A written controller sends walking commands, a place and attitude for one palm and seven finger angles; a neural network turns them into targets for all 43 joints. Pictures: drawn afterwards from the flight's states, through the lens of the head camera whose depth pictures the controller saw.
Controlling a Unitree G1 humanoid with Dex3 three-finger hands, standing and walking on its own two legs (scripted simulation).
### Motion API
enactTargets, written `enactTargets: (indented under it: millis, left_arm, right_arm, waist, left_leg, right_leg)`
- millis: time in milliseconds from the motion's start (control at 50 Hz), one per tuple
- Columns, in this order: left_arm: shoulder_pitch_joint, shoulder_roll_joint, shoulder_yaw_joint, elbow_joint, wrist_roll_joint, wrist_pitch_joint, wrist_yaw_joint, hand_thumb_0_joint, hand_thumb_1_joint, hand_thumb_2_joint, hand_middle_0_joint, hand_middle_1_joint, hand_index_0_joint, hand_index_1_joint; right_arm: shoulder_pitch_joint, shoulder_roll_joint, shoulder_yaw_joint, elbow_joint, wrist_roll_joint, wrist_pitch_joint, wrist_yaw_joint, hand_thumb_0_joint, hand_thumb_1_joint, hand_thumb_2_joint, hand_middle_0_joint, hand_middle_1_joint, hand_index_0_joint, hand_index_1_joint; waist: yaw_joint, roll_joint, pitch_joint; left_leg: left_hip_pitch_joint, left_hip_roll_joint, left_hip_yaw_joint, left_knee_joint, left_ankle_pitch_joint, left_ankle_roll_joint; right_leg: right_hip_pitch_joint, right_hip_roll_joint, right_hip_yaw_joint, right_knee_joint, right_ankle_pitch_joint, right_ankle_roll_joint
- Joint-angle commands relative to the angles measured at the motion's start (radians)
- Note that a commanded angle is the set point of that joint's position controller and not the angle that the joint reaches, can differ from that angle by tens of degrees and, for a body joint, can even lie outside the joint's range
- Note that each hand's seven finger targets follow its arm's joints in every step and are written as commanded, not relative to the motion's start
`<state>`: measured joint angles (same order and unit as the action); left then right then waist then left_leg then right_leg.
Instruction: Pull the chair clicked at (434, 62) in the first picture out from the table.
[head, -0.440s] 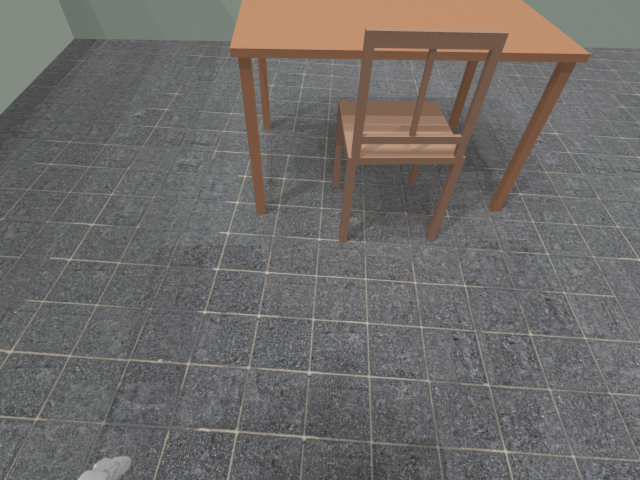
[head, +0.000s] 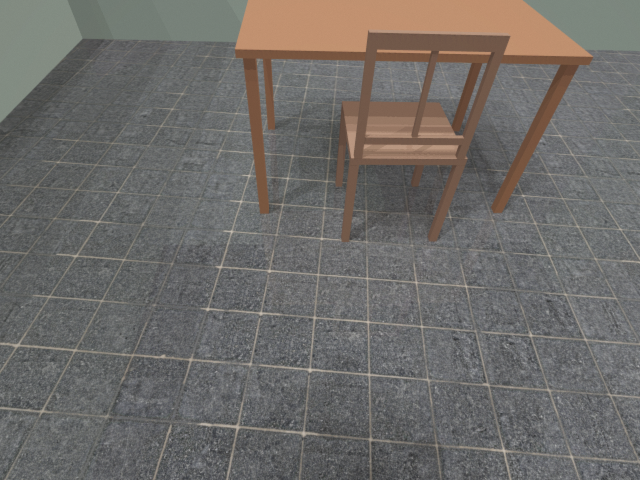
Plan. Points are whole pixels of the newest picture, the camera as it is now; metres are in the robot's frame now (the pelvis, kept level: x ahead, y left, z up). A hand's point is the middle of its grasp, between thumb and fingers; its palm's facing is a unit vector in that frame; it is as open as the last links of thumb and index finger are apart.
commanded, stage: stand and wait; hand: left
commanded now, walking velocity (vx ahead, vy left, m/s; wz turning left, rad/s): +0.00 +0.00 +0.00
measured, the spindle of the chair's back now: (424, 96) +1.22 -0.25 -0.10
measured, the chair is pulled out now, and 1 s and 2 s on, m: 0.00 0.00 0.00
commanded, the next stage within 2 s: look at it before walking up in 0.40 s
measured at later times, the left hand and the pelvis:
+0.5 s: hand out of the picture +0.07 +0.23 -0.15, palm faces -0.04 -0.95 -0.32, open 7.4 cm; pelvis -0.01 -0.01 +0.00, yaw +0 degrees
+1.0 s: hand out of the picture +0.07 +0.23 -0.16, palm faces -0.04 -0.95 -0.32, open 7.4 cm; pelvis +0.00 -0.01 +0.00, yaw +0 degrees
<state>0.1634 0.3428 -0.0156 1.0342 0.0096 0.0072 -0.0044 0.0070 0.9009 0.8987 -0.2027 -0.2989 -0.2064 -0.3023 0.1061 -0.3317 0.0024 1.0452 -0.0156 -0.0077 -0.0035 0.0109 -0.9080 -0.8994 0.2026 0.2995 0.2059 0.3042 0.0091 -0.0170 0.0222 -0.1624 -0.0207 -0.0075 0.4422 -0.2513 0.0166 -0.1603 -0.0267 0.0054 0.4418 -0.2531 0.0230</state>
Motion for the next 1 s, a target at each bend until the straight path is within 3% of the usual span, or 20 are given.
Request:
enactTargets:
  millis: [0, 100, 280, 520, 820, 980]
  left_arm:
    - [-0.058, 0.197, 0.050, -0.058, 0.001, -0.028, 0.018, 0.000, 0.900, 0.900, -0.200, -0.300, -0.200, -0.300]
    - [-0.058, 0.200, 0.048, -0.039, 0.001, -0.027, 0.017, 0.000, 0.900, 0.900, -0.200, -0.300, -0.200, -0.300]
    - [-0.056, 0.200, 0.046, -0.021, 0.000, -0.031, 0.018, 0.000, 0.900, 0.900, -0.200, -0.300, -0.200, -0.300]
    - [-0.061, 0.199, 0.047, -0.017, 0.001, -0.033, 0.017, 0.000, 0.900, 0.900, -0.200, -0.300, -0.200, -0.300]
    - [-0.056, 0.195, 0.047, -0.014, 0.000, -0.035, 0.017, 0.000, 0.900, 0.900, -0.200, -0.300, -0.200, -0.300]
    - [-0.051, 0.196, 0.046, -0.008, 0.000, -0.036, 0.018, 0.000, 0.900, 0.900, -0.200, -0.300, -0.200, -0.300]
  right_arm:
    - [-0.059, -0.206, -0.044, -0.059, 0.005, -0.028, -0.010, 0.000, -0.900, -0.900, 0.200, 0.300, 0.200, 0.300]
    - [-0.051, -0.208, -0.040, -0.036, 0.006, -0.025, -0.008, 0.000, -0.900, -0.900, 0.200, 0.300, 0.200, 0.300]
    - [-0.034, -0.208, -0.038, -0.008, 0.007, -0.027, -0.007, 0.000, -0.900, -0.900, 0.200, 0.300, 0.200, 0.300]
    - [-0.031, -0.202, -0.037, 0.004, 0.007, -0.024, -0.006, 0.000, -0.900, -0.900, 0.200, 0.300, 0.200, 0.300]
    - [-0.032, -0.203, -0.036, 0.007, 0.008, -0.027, -0.008, 0.000, -0.900, -0.900, 0.200, 0.300, 0.200, 0.300]
    - [-0.037, -0.203, -0.035, 0.008, 0.009, -0.025, -0.010, 0.000, -0.900, -0.900, 0.200, 0.300, 0.200, 0.300]
  waist:
    - [-0.007, 0.024, -0.070]
    - [-0.007, 0.026, -0.040]
    - [-0.007, 0.003, -0.061]
    - [-0.008, 0.005, -0.034]
    - [-0.007, 0.019, -0.080]
    - [-0.006, 0.017, -0.068]
  left_leg:
    - [0.008, 0.127, -0.097, -0.086, 0.193, 0.028]
    - [-0.011, 0.126, -0.103, -0.107, 0.133, 0.024]
    - [0.007, 0.130, -0.104, -0.110, 0.151, 0.020]
    - [0.004, 0.129, -0.099, -0.120, 0.134, 0.013]
    - [0.039, 0.138, -0.094, -0.114, 0.208, 0.010]
    - [0.050, 0.140, -0.092, -0.116, 0.233, 0.009]
  right_leg:
    - [0.019, -0.091, 0.081, -0.064, 0.171, -0.051]
    - [0.007, -0.091, 0.093, -0.087, 0.117, -0.053]
    - [0.017, -0.095, 0.101, -0.098, 0.135, -0.055]
    - [-0.004, -0.096, 0.111, -0.123, 0.102, -0.055]
    - [0.031, -0.096, 0.103, -0.108, 0.200, -0.055]
    - [0.035, -0.098, 0.099, -0.110, 0.233, -0.055]
